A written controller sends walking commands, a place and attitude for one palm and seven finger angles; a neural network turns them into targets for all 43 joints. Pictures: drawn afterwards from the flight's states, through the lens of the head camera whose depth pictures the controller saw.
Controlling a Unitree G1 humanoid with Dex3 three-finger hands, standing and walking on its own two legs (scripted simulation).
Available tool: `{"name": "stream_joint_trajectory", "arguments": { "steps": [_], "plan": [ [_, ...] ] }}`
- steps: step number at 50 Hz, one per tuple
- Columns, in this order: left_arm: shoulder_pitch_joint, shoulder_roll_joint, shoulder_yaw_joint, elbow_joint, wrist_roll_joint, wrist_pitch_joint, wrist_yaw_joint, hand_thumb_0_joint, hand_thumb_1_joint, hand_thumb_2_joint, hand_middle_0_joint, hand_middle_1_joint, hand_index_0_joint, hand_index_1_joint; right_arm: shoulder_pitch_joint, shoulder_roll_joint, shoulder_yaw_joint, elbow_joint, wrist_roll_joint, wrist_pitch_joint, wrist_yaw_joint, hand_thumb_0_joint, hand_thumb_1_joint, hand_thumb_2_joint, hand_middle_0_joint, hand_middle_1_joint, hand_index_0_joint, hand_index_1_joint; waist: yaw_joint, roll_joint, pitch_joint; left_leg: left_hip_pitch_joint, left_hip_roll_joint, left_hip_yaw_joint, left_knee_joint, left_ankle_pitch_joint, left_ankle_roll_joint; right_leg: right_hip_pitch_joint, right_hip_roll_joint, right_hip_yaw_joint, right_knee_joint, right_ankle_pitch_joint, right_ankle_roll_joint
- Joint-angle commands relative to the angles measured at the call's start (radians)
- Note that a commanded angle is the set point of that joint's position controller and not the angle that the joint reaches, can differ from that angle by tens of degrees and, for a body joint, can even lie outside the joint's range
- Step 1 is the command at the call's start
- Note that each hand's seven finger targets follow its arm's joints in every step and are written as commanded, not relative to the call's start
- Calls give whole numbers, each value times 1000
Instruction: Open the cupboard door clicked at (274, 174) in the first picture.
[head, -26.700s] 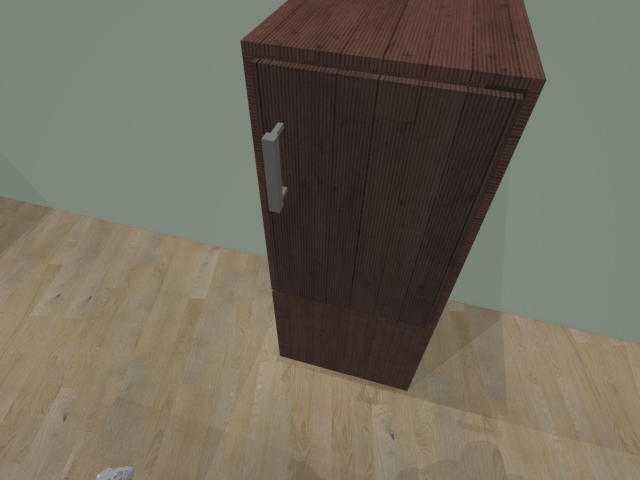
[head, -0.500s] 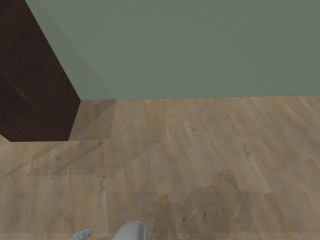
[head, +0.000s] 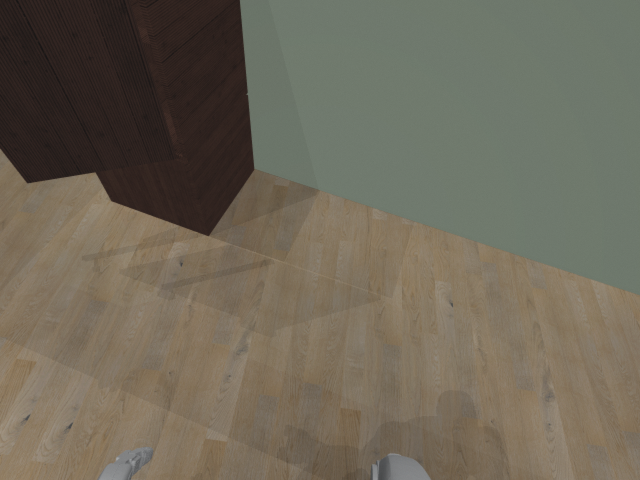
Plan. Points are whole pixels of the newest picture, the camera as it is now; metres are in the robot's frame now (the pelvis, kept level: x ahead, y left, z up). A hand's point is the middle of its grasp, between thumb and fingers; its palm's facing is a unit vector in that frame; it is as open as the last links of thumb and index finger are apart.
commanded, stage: turn to face it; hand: left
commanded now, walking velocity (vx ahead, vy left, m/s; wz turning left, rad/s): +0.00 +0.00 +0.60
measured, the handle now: out of the picture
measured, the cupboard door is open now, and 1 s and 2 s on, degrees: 39 39 39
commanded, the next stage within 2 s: take the last steps up to it in 0.50 s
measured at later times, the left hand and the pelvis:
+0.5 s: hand out of the picture +0.03 +0.14 -0.16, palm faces +0.30 -0.92 -0.24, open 7.3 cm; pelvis +0.02 -0.06 +0.00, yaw +17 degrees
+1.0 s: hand out of the picture +0.03 +0.20 -0.16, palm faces +0.44 -0.87 -0.21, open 7.4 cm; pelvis +0.04 -0.01 +0.00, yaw +25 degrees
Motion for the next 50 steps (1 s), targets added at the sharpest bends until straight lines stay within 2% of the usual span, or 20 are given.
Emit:
{"name": "stream_joint_trajectory", "arguments": {
  "steps": [1, 6, 9, 10, 11, 12, 13, 14, 17, 24, 28, 30, 31, 32, 33, 34, 36, 39, 47, 50],
  "plan": [
    [-29, 59, 12, -83, 2, -21, 6, 0, 900, 900, -200, -300, -200, -300, 68, -222, -69, -43, -9, -18, -14, 0, -900, -900, 200, 300, 200, 300, -37, 165, -137, 155, 242, -263, -131, 377, 115, -21, 20, 1, -110, -24, -1],
    [-32, 54, 6, -94, -8, -28, 12, 0, 900, 900, -200, -300, -200, -300, 52, -224, -77, -52, -13, -5, -14, 0, -900, -900, 200, 300, 200, 300, -32, 217, -135, 76, 226, -337, -87, 418, 107, 136, 73, -16, -330, -60, -21],
    [66, 65, 13, -68, -13, -42, 18, 0, 900, 900, -200, -300, -200, -300, 9, -210, -78, -64, -2, -1, -14, 0, -900, -900, 200, 300, 200, 300, 19, 179, -165, -29, 169, -333, -11, 357, 54, 361, 89, -25, -604, 121, -40],
    [110, 112, 23, -60, -6, -55, 25, 0, 900, 900, -200, -300, -200, -300, 10, -171, -74, -69, 8, -4, -9, 0, -900, -900, 200, 300, 200, 300, 40, 65, -192, -148, 117, -297, 76, 210, 6, 528, -4, 67, -731, 196, -61],
    [128, 195, 41, -56, 9, -63, 33, 0, 900, 900, -200, -300, -200, -300, 26, -105, -65, -84, 16, -8, -6, 0, -900, -900, 200, 300, 200, 300, 44, -226, -203, -324, -35, -84, 301, -206, -81, 637, -284, 322, -788, 321, -159],
    [129, 208, 33, -60, 8, -60, 34, 0, 900, 900, -200, -300, -200, -300, 17, -138, -70, -88, 6, -1, -4, 0, -900, -900, 200, 300, 200, 300, 43, -231, -174, -311, -38, -35, 547, -413, -93, 479, -422, 376, -794, 420, -258],
    [83, 167, 20, -72, 4, -57, 34, 0, 900, 900, -200, -300, -200, -300, 30, -139, -69, -79, 0, 8, 3, 0, -900, -900, 200, 300, 200, 300, 15, -142, -120, -296, -2, -54, 674, -347, -88, 384, -362, 278, -788, 370, -279],
    [27, 105, 9, -76, 1, -64, 34, 0, 900, 900, -200, -300, -200, -300, 41, -129, -71, -45, -5, 20, 7, 0, -900, -900, 200, 300, 200, 300, -21, -172, -92, -323, 19, -53, 733, -280, -101, 379, -281, 208, -782, 424, -244],
    [33, 68, -2, -72, -5, -69, 30, 0, 900, 900, -200, -300, -200, -300, 32, -109, -59, -29, 0, 30, 16, 0, -900, -900, 200, 300, 200, 300, -30, -190, -84, -315, 47, 3, 735, -177, -124, 408, -198, 22, -732, 646, -203],
    [181, 116, 16, -4, 10, -73, 28, 0, 900, 900, -200, -300, -200, -300, -79, -61, -29, -29, 7, 19, 16, 0, -900, -900, 200, 300, 200, 300, 36, -155, -110, -214, 37, 99, 374, -231, -120, 513, -230, -26, -671, 811, -225],
    [174, 130, 23, 22, 11, -69, 25, 0, 900, 900, -200, -300, -200, -300, -49, -62, -21, -15, 9, 3, 11, 0, -900, -900, 200, 300, 200, 300, 15, -186, -121, -64, 15, 138, 137, -147, -96, 469, -226, -52, -604, 788, -200],
    [144, 114, 18, 30, -2, -66, 20, 0, 900, 900, -200, -300, -200, -300, 28, -95, -28, 13, 4, -8, 7, 0, -900, -900, 200, 300, 200, 300, -39, -113, -147, 157, 36, 122, -62, 84, -71, 333, -182, -98, -484, 642, -134],
    [154, 70, 11, 10, -12, -61, 15, 0, 900, 900, -200, -300, -200, -300, 77, -183, -44, 17, -7, -20, 1, 0, -900, -900, 200, 300, 200, 300, -59, 113, -204, 307, 207, -71, -92, 276, -1, 178, -102, -162, -333, 335, -79],
    [119, 16, -7, -16, -15, -54, 12, 0, 900, 900, -200, -300, -200, -300, 138, -262, -64, 23, -13, -15, -7, 0, -900, -900, 200, 300, 200, 300, -87, 325, -205, 325, 407, -323, -125, 505, 141, 23, -7, -157, -136, -271, -41],
    [79, 35, -3, -30, -1, -38, 16, 0, 900, 900, -200, -300, -200, -300, 147, -268, -61, 32, -16, -3, -11, 0, -900, -900, 200, 300, 200, 300, -90, 255, -179, 267, 436, -310, -146, 317, 200, -8, -8, -74, -22, -317, -60],
    [44, 42, 3, -26, 7, -36, 11, 0, 900, 900, -200, -300, -200, -300, 123, -231, -52, 27, -17, -10, -15, 0, -900, -900, 200, 300, 200, 300, -84, 240, -133, 212, 382, -286, -191, 89, 189, -50, -11, -57, 21, -260, -69],
    [27, 39, 7, -1, 13, -38, -8, 0, 900, 900, -200, -300, -200, -300, 73, -187, -40, 6, -15, -25, -24, 0, -900, -900, 200, 300, 200, 300, -52, 233, -51, 125, 318, -283, -231, -65, 154, -94, -20, -26, 69, -132, -74],
    [71, 19, 6, 27, 12, -46, -24, 0, 900, 900, -200, -300, -200, -300, 80, -166, -29, 12, -9, -50, -23, 0, -900, -900, 200, 300, 200, 300, -18, 146, -44, 125, 261, -213, -259, -20, 133, -73, -12, -46, 27, -30, -72],
    [14, -2, 0, 1, 9, -59, -28, 0, 900, 900, -200, -300, -200, -300, 130, -163, -37, 37, -13, -50, -11, 0, -900, -900, 200, 300, 200, 300, -22, 164, -31, 59, 231, -205, -272, -149, 148, 86, 20, -101, -325, -18, -69],
    [140, 14, 13, 42, 10, -71, -26, 0, 900, 900, -200, -300, -200, -300, 90, -160, -36, 36, -8, -45, -7, 0, -900, -900, 200, 300, 200, 300, 51, 100, -46, -104, 186, -173, -163, -225, 110, 368, 50, -116, -515, 55, -73]
  ]
}}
